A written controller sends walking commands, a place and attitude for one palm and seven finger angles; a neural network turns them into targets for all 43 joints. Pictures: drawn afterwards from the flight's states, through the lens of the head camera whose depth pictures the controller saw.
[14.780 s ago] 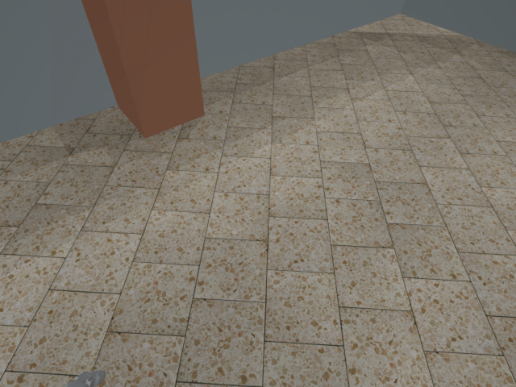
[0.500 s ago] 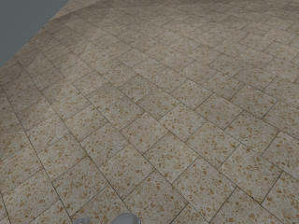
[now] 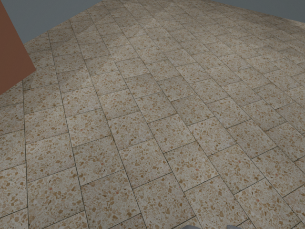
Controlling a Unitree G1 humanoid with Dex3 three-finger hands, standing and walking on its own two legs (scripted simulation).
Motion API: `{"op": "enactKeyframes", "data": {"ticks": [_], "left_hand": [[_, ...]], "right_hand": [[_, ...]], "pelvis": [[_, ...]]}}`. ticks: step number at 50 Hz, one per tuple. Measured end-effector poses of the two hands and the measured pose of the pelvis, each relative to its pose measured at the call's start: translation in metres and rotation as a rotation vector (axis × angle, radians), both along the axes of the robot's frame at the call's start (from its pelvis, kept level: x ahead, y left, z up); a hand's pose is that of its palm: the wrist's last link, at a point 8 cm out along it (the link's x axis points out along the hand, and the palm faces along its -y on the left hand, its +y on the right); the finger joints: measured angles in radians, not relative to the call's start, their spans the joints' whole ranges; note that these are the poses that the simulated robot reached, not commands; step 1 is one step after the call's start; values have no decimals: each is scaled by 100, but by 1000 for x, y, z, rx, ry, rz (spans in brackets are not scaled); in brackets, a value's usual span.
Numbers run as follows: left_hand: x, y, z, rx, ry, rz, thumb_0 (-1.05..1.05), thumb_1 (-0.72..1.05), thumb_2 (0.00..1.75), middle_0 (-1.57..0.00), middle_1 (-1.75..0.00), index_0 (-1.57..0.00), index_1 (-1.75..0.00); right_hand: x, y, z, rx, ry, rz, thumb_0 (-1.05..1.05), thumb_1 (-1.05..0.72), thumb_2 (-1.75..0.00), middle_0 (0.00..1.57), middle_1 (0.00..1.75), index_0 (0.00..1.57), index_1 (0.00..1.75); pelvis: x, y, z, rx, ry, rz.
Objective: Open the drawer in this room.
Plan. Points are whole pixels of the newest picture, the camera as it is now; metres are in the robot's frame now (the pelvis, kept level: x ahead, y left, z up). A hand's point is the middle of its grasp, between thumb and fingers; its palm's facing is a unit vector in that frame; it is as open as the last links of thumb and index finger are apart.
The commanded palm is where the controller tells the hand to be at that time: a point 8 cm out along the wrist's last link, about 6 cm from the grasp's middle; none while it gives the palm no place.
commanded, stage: turn or walk to find it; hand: left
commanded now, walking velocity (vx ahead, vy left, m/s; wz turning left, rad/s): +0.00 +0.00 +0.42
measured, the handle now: out of the picture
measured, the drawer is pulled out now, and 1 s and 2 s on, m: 0.00 0.00 0.00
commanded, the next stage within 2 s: stand and wait in 0.24 s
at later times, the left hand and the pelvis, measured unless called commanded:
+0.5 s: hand out of the picture +0.02 +0.13 -0.14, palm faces +0.16 -0.95 -0.28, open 7.3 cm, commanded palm none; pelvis -0.03 -0.07 +0.00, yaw +9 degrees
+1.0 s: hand out of the picture -0.14 +0.13 -0.18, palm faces +0.33 -0.92 -0.22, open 7.3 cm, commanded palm none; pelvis -0.08 -0.06 +0.00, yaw +15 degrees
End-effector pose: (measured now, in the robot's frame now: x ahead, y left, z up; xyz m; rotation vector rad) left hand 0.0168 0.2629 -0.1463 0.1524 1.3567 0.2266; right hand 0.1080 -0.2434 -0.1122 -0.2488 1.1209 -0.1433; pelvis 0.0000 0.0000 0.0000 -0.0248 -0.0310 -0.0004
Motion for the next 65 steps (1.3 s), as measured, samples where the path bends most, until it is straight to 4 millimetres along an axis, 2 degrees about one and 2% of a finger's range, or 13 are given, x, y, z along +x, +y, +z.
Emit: {"op": "enactKeyframes", "data": {"ticks": [8, 12, 17, 20, 25, 32, 37, 42, 46, 49, 54, 60, 65], "left_hand": [[17, -3, 15, 20, -102, 5, 1, 91, 90, -20, -30, -20, -30], [28, -17, 21, 36, -143, -3, 1, 91, 90, -20, -30, -20, -30], [33, -45, 26, 68, -208, -8, 1, 91, 90, -20, -30, -20, -30], [21, -65, 32, 76, -212, -5, 1, 91, 90, -20, -30, -20, -30], [-12, -90, 37, 62, -161, 46, 1, 91, 90, -20, -30, -21, -30], [-58, -101, 31, 48, -96, 121, 1, 92, 90, -20, -30, -21, -30], [-99, -101, 19, 21, -51, 193, 1, 92, 90, -20, -30, -21, -30], [-145, -92, -2, -11, -1, 266, 1, 91, 90, -20, -30, -21, -30], [-170, -88, -5, -29, 48, 289, 1, 91, 90, -20, -30, -20, -30], [-178, -90, -1, -36, 59, 291, 1, 91, 90, -20, -30, -20, -30], [-180, -100, 4, -31, 56, 272, 1, 91, 90, -20, -30, -20, -30], [-177, -123, 8, -33, 55, 241, 1, 91, 90, -20, -30, -20, -30], [-168, -136, 7, -54, 38, 223, 1, 91, 90, -20, -30, -20, -30]], "right_hand": [[-22, 6, -6, 41, 40, 12, 0, -90, -90, 20, 30, 20, 30], [-46, -6, -18, 62, 93, -1, 0, -90, -90, 20, 30, 20, 30], [-74, -32, -42, 91, 170, -10, 0, -90, -90, 20, 30, 20, 30], [-85, -47, -50, 102, 206, -12, 0, -90, -90, 20, 30, 20, 30], [-91, -62, -45, 107, 232, 6, 0, -90, -90, 20, 30, 19, 30], [-93, -68, -40, 90, 265, 50, 0, -91, -90, 20, 30, 19, 30], [-79, -58, -35, 61, 246, 120, 0, -91, -90, 19, 30, 19, 30], [-60, -37, -30, 27, 154, 193, 0, -91, -90, 20, 30, 19, 30], [-57, -19, -20, 27, 103, 227, 0, -91, -90, 20, 30, 19, 30], [-58, -9, -18, 39, 91, 243, 0, -90, -90, 20, 30, 19, 30], [-60, -10, -25, 67, 87, 240, 0, -92, -90, 20, 30, 20, 30], [-77, -30, -36, 93, 114, 186, -1, -93, -90, 20, 30, 20, 30], [-109, -50, -36, 71, 188, 161, 0, -92, -90, 20, 30, 20, 30]], "pelvis": [[-10, -5, 5, 12, 12, 48], [-16, -17, 2, 23, 18, 78], [-25, -42, -7, 51, 26, 110], [-29, -53, -6, 46, 12, 133], [-32, -67, 3, 74, 4, 155], [-40, -77, 5, 70, 10, 189], [-53, -74, 3, 62, 13, 226], [-71, -62, -6, 33, 6, 265], [-79, -57, -2, 45, -10, 263], [-83, -55, 1, 38, -8, 270], [-87, -60, 1, 50, 3, 263], [-89, -72, 0, 44, -4, 262], [-89, -80, 2, 42, -5, 257]]}}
